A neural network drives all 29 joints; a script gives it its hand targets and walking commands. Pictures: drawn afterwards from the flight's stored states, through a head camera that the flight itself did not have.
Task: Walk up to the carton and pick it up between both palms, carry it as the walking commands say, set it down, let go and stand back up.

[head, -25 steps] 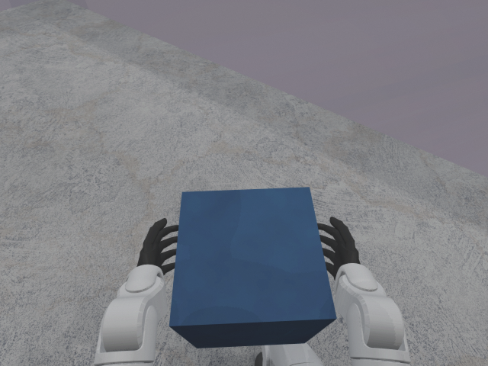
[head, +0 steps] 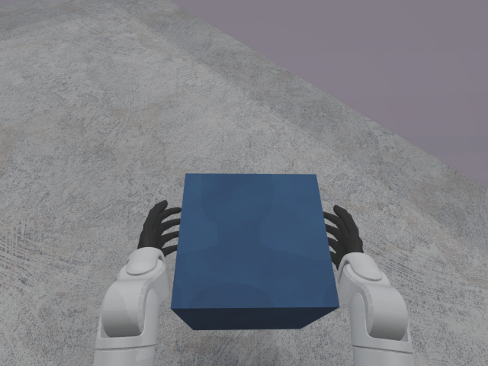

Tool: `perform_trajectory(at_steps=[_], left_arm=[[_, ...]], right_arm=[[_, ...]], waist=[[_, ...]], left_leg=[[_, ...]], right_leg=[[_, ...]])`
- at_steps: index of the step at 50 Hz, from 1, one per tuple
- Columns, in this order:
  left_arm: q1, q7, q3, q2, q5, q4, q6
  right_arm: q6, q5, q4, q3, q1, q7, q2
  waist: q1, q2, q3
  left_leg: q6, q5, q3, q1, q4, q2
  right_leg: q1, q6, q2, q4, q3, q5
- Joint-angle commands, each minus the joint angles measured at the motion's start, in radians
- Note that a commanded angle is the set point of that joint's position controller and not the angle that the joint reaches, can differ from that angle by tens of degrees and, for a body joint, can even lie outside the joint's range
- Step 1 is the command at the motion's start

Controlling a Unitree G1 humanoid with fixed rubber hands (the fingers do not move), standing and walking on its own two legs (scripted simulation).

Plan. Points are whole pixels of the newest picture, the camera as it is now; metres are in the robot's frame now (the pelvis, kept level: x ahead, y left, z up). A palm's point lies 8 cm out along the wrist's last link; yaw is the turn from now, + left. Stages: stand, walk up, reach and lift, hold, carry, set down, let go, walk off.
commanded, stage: carry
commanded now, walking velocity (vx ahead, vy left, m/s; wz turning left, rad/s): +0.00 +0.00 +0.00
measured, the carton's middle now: (249, 259) +0.30 +0.00 -0.03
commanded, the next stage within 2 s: none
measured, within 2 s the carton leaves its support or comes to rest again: neither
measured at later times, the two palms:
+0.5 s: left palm (89, 126) +0.54 +0.34 +0.03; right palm (235, 144) +0.52 +0.04 +0.04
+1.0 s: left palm (77, 110) +0.53 +0.34 +0.08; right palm (236, 127) +0.52 +0.04 +0.08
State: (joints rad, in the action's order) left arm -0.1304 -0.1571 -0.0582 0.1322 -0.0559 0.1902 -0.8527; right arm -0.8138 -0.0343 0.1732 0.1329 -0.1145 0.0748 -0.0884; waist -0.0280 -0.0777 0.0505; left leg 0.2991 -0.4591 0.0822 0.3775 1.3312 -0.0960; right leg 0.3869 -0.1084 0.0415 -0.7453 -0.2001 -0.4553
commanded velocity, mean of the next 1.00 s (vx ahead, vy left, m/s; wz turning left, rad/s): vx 0.00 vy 0.00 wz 0.00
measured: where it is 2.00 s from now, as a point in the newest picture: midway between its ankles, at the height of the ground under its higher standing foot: (188, 337)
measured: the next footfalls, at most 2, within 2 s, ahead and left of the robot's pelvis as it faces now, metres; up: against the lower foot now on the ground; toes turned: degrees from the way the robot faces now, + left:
left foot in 0.22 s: +0.35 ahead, +0.26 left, +0.00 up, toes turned -5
right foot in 0.60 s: +0.28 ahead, +0.04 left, +0.00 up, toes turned +0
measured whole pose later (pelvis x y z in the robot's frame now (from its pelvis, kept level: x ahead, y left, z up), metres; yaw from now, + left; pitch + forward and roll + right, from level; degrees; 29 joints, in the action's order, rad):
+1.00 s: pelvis +0.25 +0.20 +0.02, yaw -4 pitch -3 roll -1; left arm -0.17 -0.14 -0.11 0.13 -0.09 0.08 -0.88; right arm -0.97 -0.10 0.08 0.13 -0.18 0.07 -0.10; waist -0.03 0.00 0.01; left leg -0.09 -0.33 0.05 0.42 0.79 -0.04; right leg 0.33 0.06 -0.01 -0.78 0.07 -0.41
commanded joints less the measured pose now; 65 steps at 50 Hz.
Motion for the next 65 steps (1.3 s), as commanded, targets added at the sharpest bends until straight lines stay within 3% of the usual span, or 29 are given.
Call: perform_trajectory(at_steps=[1, 2, 3, 5, 6, 7, 9, 10, 11, 12, 14, 16, 18, 27, 32, 36, 37, 39, 40, 42, 44, 46, 53, 54, 56, 59, 61, 62, 65], left_arm=[[-0.410, 0.102, 0.461, 0.541, 0.190, 0.264, 0.087], [-0.448, 0.093, 0.526, 0.563, 0.234, 0.386, 0.048], [-0.517, 0.111, 0.524, 0.520, 0.132, 0.168, 0.026], [-0.482, 0.142, 0.599, 0.583, 0.171, 0.283, 0.048], [-0.491, 0.165, 0.601, 0.593, 0.153, 0.170, 0.043], [-0.467, 0.161, 0.615, 0.594, 0.207, 0.329, 0.060], [-0.319, 0.153, 0.593, 0.628, 0.173, 0.152, 0.034], [-0.328, 0.161, 0.625, 0.664, 0.188, 0.169, 0.010], [-0.270, 0.162, 0.512, 0.610, 0.117, -0.026, 0.005], [-0.298, 0.150, 0.419, 0.562, 0.056, -0.142, 0.027], [-0.433, 0.121, 0.679, 0.839, 0.348, 0.560, -0.026], [-0.262, 0.177, 0.512, 0.672, 0.162, -0.068, -0.036], [-0.406, 0.190, 0.605, 0.762, 0.245, 0.167, 0.018], [-0.408, 0.201, 0.430, 0.615, 0.096, -0.083, 0.092], [-0.478, 0.210, 0.539, 0.763, 0.193, 0.081, 0.045], [-0.539, 0.205, 0.492, 0.729, 0.139, -0.086, -0.005], [-0.635, 0.186, 0.519, 0.733, 0.203, 0.109, -0.005], [-0.566, 0.195, 0.447, 0.678, 0.115, -0.106, -0.008], [-0.616, 0.188, 0.523, 0.759, 0.207, 0.129, -0.010], [-0.595, 0.187, 0.473, 0.697, 0.170, 0.009, -0.022], [-0.609, 0.175, 0.530, 0.768, 0.245, 0.177, -0.049], [-0.501, 0.189, 0.405, 0.642, 0.108, -0.139, -0.049], [-0.605, 0.174, 0.465, 0.725, 0.204, 0.085, -0.039], [-0.589, 0.185, 0.368, 0.626, 0.125, -0.121, -0.024], [-0.641, 0.191, 0.409, 0.665, 0.126, -0.097, 0.001], [-0.616, 0.209, 0.403, 0.684, 0.110, -0.149, 0.035], [-0.738, 0.190, 0.452, 0.733, 0.226, 0.101, 0.060], [-0.660, 0.206, 0.401, 0.691, 0.129, -0.111, 0.054], [-0.689, 0.228, 0.428, 0.692, 0.134, -0.133, 0.081]], right_arm=[[0.061, 0.217, 0.344, -0.447, -0.470, -0.114, -0.509], [0.048, 0.282, 0.467, -0.436, -0.515, -0.102, -0.492], [0.032, 0.197, 0.117, -0.383, -0.418, -0.126, -0.481], [0.071, 0.202, 0.231, -0.405, -0.372, -0.124, -0.521], [0.058, 0.120, 0.066, -0.361, -0.325, -0.138, -0.538], [0.060, 0.149, 0.258, -0.405, -0.362, -0.126, -0.541], [0.040, 0.126, 0.110, -0.424, -0.313, -0.127, -0.585], [0.016, 0.129, 0.131, -0.464, -0.330, -0.134, -0.606], [0.017, 0.061, -0.039, -0.365, -0.307, -0.128, -0.530], [0.037, 0.044, -0.076, -0.293, -0.416, -0.129, -0.450], [-0.013, 0.356, 0.626, -0.595, -0.647, -0.068, -0.694], [-0.006, 0.115, 0.160, -0.410, -0.426, -0.106, -0.552], [0.035, 0.165, 0.289, -0.498, -0.446, -0.115, -0.662], [0.075, 0.109, 0.068, -0.512, -0.565, -0.137, -0.594], [0.031, 0.209, 0.299, -0.626, -0.741, -0.141, -0.685], [-0.012, 0.150, 0.132, -0.542, -0.785, -0.143, -0.643], [-0.024, 0.205, 0.225, -0.564, -0.799, -0.128, -0.679], [-0.027, 0.128, 0.037, -0.507, -0.752, -0.139, -0.638], [-0.026, 0.229, 0.292, -0.590, -0.837, -0.128, -0.708], [-0.046, 0.156, 0.089, -0.499, -0.725, -0.128, -0.664], [-0.066, 0.239, 0.311, -0.587, -0.798, -0.106, -0.730], [-0.066, 0.095, -0.034, -0.441, -0.661, -0.121, -0.614], [-0.060, 0.213, 0.222, -0.541, -0.807, -0.105, -0.703], [-0.046, 0.131, 0.009, -0.445, -0.798, -0.115, -0.613], [-0.019, 0.125, 0.009, -0.453, -0.822, -0.128, -0.636], [0.009, 0.106, -0.044, -0.470, -0.787, -0.141, -0.672], [0.036, 0.221, 0.226, -0.525, -0.929, -0.116, -0.709], [0.030, 0.133, -0.005, -0.476, -0.842, -0.138, -0.678], [0.062, 0.121, -0.027, -0.491, -0.882, -0.154, -0.670]], waist=[[-0.120, 0.730, -0.573], [-0.146, 0.484, -0.507], [-0.101, 0.103, -0.309], [-0.035, -0.244, -0.276], [0.010, -0.217, -0.343], [-0.001, 0.012, -0.429], [0.061, 0.148, -0.546], [0.045, -0.106, -0.523], [0.020, -0.212, -0.593], [0.021, -0.222, -0.549], [0.054, -0.173, -0.633], [0.030, -0.250, -0.793], [0.030, -0.180, -0.768], [0.014, -0.034, -0.630], [0.013, 0.113, -0.590], [0.006, -0.017, -0.519], [0.007, -0.009, -0.513], [0.006, 0.009, -0.526], [0.008, -0.015, -0.540], [0.009, -0.004, -0.576], [0.011, 0.059, -0.542], [0.016, 0.028, -0.576], [0.015, 0.063, -0.511], [0.015, 0.071, -0.514], [0.014, -0.020, -0.467], [0.009, 0.059, -0.500], [0.012, 0.076, -0.504], [0.014, 0.075, -0.507], [0.013, 0.043, -0.516]], left_leg=[[-0.168, -0.872, -0.531, 1.031, 1.404, 0.033], [-0.242, -1.023, -0.671, 1.165, 1.370, 0.099], [-0.326, -0.942, -0.692, 1.096, 0.984, 0.111], [-0.361, -0.587, -0.465, 0.754, 0.201, 0.181], [-0.344, -0.137, -0.266, 0.299, -0.405, 0.229], [-0.295, 0.197, -0.024, 0.017, -0.565, 0.124], [-0.302, 0.507, 0.044, -0.370, -0.662, 0.044], [-0.363, 1.006, -0.222, -0.389, -0.736, 0.206], [-0.401, 1.632, -0.540, -0.386, -0.759, 0.437], [-0.363, 1.788, -0.511, -0.398, -0.753, 0.446], [-0.460, 1.669, -0.477, -0.547, -0.679, 0.415], [-0.529, 1.485, -0.444, -0.599, -0.631, 0.383], [-0.545, 1.448, -0.451, -0.568, -0.648, 0.393], [-0.461, 0.998, -0.358, -0.282, -0.788, 0.369], [-0.405, 0.563, -0.219, -0.193, -0.788, 0.230], [-0.425, 0.312, -0.319, -0.168, -0.925, 0.283], [-0.415, 0.308, -0.300, -0.141, -0.919, 0.270], [-0.415, 0.390, -0.321, -0.190, -0.926, 0.280], [-0.412, 0.437, -0.298, -0.203, -0.912, 0.277], [-0.412, 0.566, -0.257, -0.256, -0.843, 0.260], [-0.408, 0.525, -0.246, -0.208, -0.839, 0.243], [-0.418, 0.565, -0.240, -0.252, -0.829, 0.241], [-0.397, 0.320, -0.229, -0.199, -0.864, 0.223], [-0.401, 0.295, -0.254, -0.192, -0.882, 0.223], [-0.406, 0.301, -0.268, -0.190, -0.911, 0.245], [-0.400, 0.167, -0.276, -0.162, -0.942, 0.247], [-0.390, 0.206, -0.254, -0.186, -0.903, 0.227], [-0.395, 0.264, -0.268, -0.200, -0.921, 0.237], [-0.398, 0.301, -0.273, -0.221, -0.909, 0.254]], right_leg=[[-1.043, -0.284, -0.530, 0.044, 0.925, 1.434], [-0.958, -0.304, -0.646, 0.023, 1.048, 1.232], [-0.691, -0.202, -0.584, 0.011, 0.932, 1.091], [-0.338, -0.048, -0.409, 0.056, 0.603, 0.751], [-0.089, 0.053, -0.299, 0.115, 0.303, 0.521], [0.011, 0.089, -0.215, 0.173, 0.149, 0.393], [0.043, 0.133, -0.173, -0.143, 0.106, 0.547], [0.101, 0.162, -0.032, -0.408, 0.127, -0.069], [0.062, 0.206, 0.051, -0.628, 0.214, -0.170], [0.060, 0.200, 0.045, -0.670, 0.286, -0.160], [0.208, 0.184, -0.002, -0.631, 0.276, -0.167], [0.212, 0.151, -0.058, -0.570, 0.281, -0.177], [0.225, 0.135, -0.078, -0.455, 0.290, -0.157], [0.022, 0.110, -0.096, -0.081, 0.245, -0.029], [-0.094, 0.072, -0.149, 0.092, 0.345, 0.351], [-0.060, 0.090, -0.094, 0.109, 0.288, 0.115], [-0.073, 0.088, -0.110, 0.114, 0.292, 0.176], [-0.070, 0.099, -0.102, 0.119, 0.275, 0.139], [-0.077, 0.095, -0.105, 0.127, 0.289, 0.172], [-0.079, 0.092, -0.122, 0.142, 0.291, 0.242], [-0.090, 0.095, -0.122, 0.162, 0.298, 0.292], [-0.095, 0.091, -0.133, 0.134, 0.295, 0.336], [-0.062, 0.085, -0.138, 0.184, 0.296, 0.295], [-0.064, 0.081, -0.125, 0.180, 0.291, 0.245], [-0.011, 0.085, -0.118, 0.169, 0.292, 0.161], [-0.054, 0.062, -0.105, 0.203, 0.291, 0.128], [-0.048, 0.061, -0.119, 0.210, 0.304, 0.179], [-0.039, 0.056, -0.119, 0.194, 0.307, 0.188], [-0.034, 0.075, -0.114, 0.193, 0.303, 0.171]])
